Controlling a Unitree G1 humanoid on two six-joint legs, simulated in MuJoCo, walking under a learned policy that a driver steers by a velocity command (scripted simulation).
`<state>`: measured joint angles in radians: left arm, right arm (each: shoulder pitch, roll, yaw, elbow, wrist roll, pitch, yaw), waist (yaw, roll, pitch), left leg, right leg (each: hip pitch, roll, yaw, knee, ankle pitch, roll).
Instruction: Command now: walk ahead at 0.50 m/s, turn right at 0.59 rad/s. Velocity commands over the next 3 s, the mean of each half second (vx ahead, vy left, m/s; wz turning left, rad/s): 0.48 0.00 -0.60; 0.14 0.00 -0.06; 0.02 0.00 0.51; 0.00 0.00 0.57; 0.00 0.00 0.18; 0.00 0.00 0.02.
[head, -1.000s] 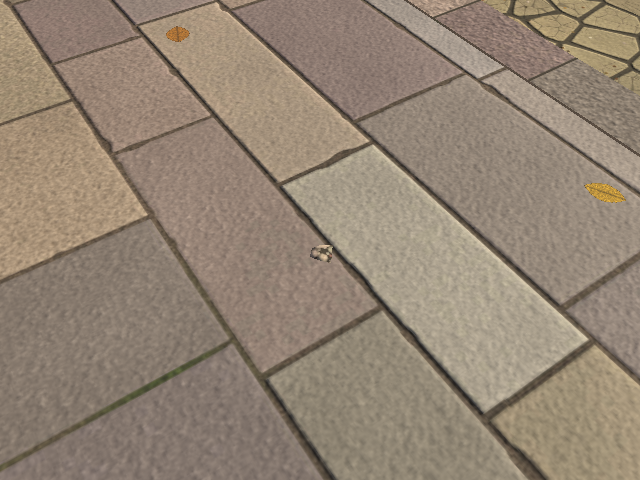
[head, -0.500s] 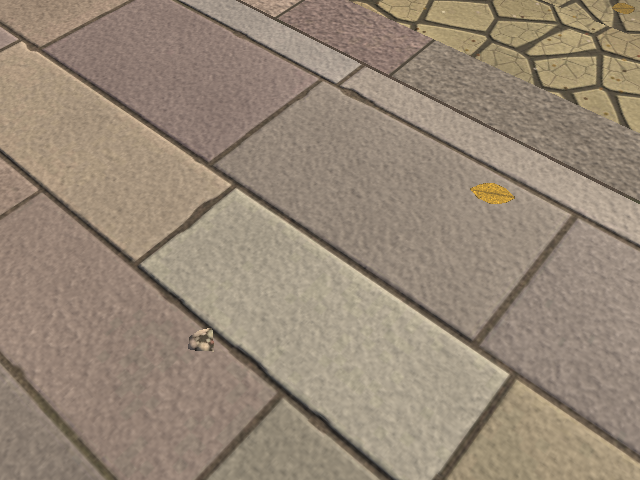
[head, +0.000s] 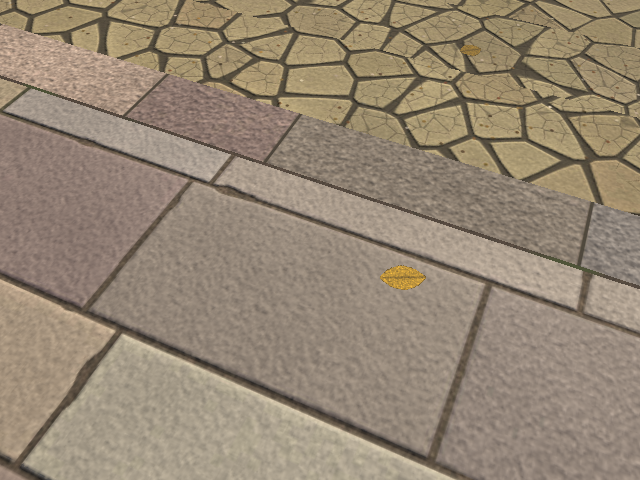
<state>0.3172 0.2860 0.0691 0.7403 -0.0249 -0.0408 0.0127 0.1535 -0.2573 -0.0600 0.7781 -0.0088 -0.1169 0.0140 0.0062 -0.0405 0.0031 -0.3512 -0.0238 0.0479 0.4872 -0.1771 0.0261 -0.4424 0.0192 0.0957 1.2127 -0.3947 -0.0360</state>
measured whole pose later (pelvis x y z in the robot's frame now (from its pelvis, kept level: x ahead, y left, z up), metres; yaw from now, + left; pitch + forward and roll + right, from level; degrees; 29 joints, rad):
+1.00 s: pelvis +0.41 -0.10 +0.00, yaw -17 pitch +3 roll -1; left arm 0.13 0.28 0.05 0.71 0.01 0.00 0.03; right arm 0.18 -0.28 -0.05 0.71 -0.01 -0.03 0.01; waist -0.03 -0.01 0.03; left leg -0.43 -0.02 -0.03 0.55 -0.17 0.03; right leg -0.42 0.08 0.05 1.03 -0.55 0.01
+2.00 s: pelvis +0.40 -0.10 +0.01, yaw +18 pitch +3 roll -2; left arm 0.12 0.31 0.08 0.71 0.00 0.01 0.03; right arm 0.18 -0.31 -0.07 0.60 0.00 0.04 -0.02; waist -0.01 -0.01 0.04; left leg -0.30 -0.07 -0.12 0.47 -0.21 0.05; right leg -0.50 0.00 0.06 0.88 -0.35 0.09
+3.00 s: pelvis +0.43 -0.13 +0.00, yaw +22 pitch -1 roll +0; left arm 0.21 0.22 0.02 0.77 0.01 -0.03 0.00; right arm 0.23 -0.21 -0.05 0.72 -0.01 0.02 -0.04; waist 0.00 0.00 0.03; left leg -0.23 -0.03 -0.12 0.55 -0.29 -0.02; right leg -0.21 0.02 0.01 0.55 -0.31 -0.02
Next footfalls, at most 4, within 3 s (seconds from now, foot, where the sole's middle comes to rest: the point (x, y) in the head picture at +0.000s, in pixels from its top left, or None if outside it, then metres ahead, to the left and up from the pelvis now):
0.40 right None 0.35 -0.18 -0.77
0.88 left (346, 450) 0.55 -0.04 -0.77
1.26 right None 0.45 -0.26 -0.77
1.70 left None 0.43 0.01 -0.77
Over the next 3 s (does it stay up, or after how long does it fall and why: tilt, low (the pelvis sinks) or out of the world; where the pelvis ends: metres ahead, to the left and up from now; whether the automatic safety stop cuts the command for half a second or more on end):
stays up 0.43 -0.13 0.00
